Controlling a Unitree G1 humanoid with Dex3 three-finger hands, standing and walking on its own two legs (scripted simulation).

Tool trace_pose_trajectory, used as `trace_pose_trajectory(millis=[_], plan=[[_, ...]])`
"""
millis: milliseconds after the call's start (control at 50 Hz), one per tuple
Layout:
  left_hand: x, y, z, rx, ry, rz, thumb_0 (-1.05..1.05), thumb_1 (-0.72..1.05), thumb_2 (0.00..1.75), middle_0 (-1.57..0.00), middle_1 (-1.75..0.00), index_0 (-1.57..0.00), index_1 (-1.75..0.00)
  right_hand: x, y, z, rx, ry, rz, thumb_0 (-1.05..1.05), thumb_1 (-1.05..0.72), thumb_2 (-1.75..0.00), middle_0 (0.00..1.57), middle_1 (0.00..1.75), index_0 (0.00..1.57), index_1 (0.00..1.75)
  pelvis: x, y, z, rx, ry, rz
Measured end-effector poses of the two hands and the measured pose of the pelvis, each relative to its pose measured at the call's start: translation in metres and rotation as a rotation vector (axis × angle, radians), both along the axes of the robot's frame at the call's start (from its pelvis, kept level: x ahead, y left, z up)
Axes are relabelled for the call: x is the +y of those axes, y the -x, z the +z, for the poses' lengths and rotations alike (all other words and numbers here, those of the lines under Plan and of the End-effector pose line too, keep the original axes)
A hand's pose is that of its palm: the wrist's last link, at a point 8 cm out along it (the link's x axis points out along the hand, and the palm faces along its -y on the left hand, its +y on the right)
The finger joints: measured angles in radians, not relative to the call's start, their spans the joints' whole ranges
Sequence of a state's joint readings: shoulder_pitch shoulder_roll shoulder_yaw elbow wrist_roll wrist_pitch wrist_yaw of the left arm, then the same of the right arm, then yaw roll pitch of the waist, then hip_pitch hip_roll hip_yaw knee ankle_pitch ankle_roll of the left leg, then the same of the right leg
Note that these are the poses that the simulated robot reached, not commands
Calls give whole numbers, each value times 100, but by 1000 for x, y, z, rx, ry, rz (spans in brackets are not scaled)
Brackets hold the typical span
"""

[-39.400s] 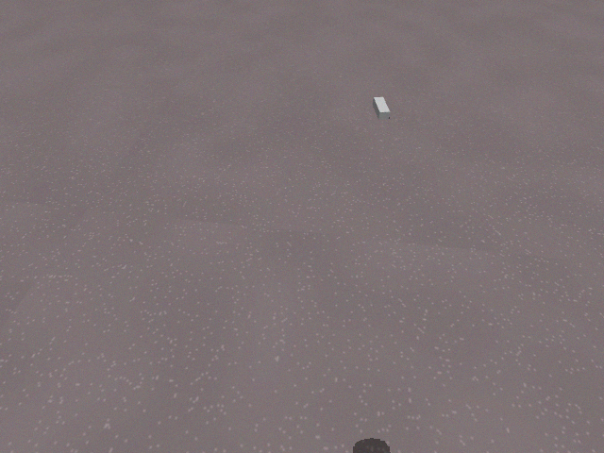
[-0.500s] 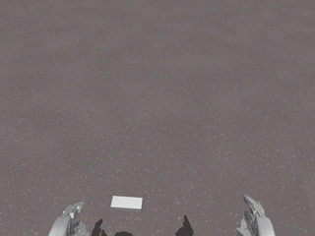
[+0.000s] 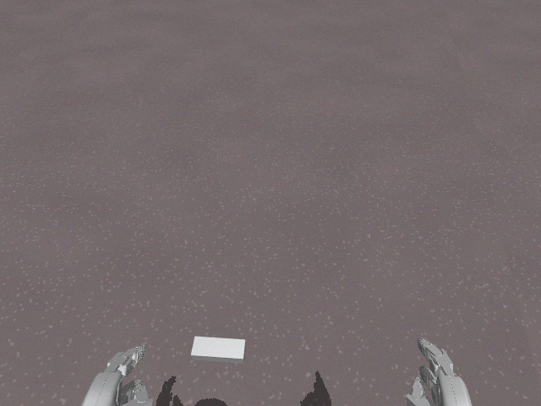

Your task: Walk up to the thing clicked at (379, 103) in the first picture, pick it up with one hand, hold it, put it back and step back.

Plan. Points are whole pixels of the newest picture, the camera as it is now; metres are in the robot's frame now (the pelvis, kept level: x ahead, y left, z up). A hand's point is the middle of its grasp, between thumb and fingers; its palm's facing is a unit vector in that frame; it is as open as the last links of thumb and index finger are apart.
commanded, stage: home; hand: left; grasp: from above
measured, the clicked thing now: (219, 349) +0.44 +0.17 -0.69
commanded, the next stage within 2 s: stand in 0.38 s
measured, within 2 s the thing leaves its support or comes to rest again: neither
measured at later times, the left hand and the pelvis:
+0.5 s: hand out of the picture +0.16 +0.18 -0.05, palm faces +0.03 -0.97 -0.23, open 7.4 cm; pelvis +0.00 +0.00 +0.00, yaw +0 degrees
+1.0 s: hand out of the picture +0.04 +0.23 -0.11, palm faces +0.03 -0.95 -0.32, open 7.4 cm; pelvis -0.01 +0.00 +0.06, yaw -1 degrees
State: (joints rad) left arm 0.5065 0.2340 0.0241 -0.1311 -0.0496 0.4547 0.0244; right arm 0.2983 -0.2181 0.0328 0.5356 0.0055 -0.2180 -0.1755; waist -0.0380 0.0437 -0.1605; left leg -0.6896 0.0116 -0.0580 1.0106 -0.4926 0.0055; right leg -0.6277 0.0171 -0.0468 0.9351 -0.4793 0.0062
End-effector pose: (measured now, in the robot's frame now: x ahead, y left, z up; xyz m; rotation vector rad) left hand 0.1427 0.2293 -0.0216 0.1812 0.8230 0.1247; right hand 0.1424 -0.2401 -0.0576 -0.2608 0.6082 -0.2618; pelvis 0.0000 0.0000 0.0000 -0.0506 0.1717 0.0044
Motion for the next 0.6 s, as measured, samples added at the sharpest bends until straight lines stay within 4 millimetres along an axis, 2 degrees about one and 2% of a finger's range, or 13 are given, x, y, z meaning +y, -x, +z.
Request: trace_pose_trajectory(millis=[480,540,600], plan=[[-2,0,0,-4,0,0,1,90,90,-20,-30,-20,-30,-2,0,0,-3,-2,-2,1,-90,-90,20,30,20,30,-2,1,-1,2,0,1],[5,-5,-14,-32,-69,-38,1,90,90,-20,-30,-20,-30,-4,3,-11,145,33,94,1,-90,-90,20,30,20,30,-2,6,6,-67,-20,-9],[18,0,-28,14,-106,-39,0,90,90,-20,-30,-20,-30,-13,13,-18,292,27,133,1,-90,-90,20,30,20,30,-2,9,15,-110,-39,-12]])
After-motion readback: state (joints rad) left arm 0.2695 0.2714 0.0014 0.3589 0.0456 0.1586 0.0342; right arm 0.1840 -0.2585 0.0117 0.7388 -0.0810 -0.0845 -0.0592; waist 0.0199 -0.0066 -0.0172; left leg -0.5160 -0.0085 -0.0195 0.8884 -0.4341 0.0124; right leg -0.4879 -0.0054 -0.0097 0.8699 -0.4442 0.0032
